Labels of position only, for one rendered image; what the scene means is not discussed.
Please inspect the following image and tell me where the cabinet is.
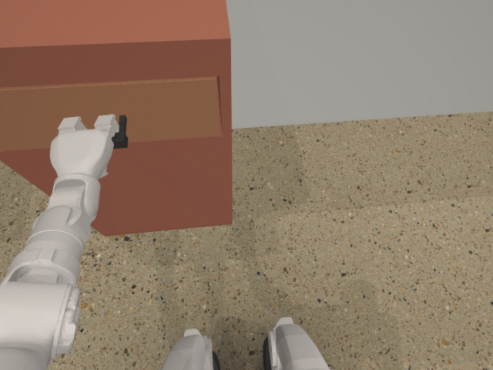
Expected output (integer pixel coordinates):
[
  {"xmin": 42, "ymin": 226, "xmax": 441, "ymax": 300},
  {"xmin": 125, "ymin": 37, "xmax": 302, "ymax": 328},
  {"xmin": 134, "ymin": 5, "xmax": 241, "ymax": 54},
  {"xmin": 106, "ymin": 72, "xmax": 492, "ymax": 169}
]
[{"xmin": 0, "ymin": 0, "xmax": 233, "ymax": 236}]

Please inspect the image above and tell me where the robot left hand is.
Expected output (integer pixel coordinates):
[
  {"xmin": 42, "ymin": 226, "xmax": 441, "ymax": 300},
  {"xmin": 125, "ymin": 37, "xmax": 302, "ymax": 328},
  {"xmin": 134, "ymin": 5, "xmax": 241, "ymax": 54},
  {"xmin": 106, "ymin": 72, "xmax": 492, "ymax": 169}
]
[{"xmin": 50, "ymin": 114, "xmax": 119, "ymax": 180}]

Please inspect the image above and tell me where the left robot forearm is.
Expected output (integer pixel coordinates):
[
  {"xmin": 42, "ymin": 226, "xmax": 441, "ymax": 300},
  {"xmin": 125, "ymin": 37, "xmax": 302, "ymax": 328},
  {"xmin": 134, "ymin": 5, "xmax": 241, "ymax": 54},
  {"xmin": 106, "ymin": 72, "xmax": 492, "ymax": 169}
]
[{"xmin": 0, "ymin": 173, "xmax": 101, "ymax": 291}]

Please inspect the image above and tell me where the left robot upper arm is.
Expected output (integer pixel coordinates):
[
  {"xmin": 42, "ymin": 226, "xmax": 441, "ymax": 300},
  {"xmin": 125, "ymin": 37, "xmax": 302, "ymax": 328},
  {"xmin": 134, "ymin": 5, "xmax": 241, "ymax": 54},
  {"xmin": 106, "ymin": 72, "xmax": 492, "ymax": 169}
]
[{"xmin": 0, "ymin": 281, "xmax": 81, "ymax": 370}]

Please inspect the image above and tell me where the drawer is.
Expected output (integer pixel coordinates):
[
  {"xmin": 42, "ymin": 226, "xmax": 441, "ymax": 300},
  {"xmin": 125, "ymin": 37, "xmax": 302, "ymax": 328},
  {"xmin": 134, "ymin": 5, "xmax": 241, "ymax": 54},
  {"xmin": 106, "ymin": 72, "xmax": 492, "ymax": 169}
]
[{"xmin": 0, "ymin": 76, "xmax": 220, "ymax": 151}]

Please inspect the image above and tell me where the handle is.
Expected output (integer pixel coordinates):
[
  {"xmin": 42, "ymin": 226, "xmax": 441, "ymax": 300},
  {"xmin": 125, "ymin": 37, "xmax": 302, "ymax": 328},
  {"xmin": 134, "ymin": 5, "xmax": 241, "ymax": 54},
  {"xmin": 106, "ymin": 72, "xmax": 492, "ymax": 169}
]
[{"xmin": 111, "ymin": 115, "xmax": 128, "ymax": 149}]

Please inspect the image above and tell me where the robot thigh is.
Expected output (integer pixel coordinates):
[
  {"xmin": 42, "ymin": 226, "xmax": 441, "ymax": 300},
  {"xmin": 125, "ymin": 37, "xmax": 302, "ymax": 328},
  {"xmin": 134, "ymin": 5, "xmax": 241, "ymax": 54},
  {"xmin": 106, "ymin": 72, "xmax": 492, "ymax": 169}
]
[
  {"xmin": 161, "ymin": 335, "xmax": 213, "ymax": 370},
  {"xmin": 268, "ymin": 324, "xmax": 330, "ymax": 370}
]

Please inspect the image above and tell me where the left robot thigh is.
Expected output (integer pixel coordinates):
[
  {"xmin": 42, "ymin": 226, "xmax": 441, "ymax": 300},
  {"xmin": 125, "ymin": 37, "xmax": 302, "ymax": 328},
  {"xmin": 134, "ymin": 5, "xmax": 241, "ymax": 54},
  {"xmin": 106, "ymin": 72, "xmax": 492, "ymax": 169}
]
[{"xmin": 161, "ymin": 335, "xmax": 213, "ymax": 370}]

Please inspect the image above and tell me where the right robot thigh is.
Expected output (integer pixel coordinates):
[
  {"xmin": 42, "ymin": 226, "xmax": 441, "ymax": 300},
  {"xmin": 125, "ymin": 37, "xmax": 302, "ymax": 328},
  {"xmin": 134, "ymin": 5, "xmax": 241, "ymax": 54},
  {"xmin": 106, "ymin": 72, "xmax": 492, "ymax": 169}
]
[{"xmin": 268, "ymin": 324, "xmax": 330, "ymax": 370}]

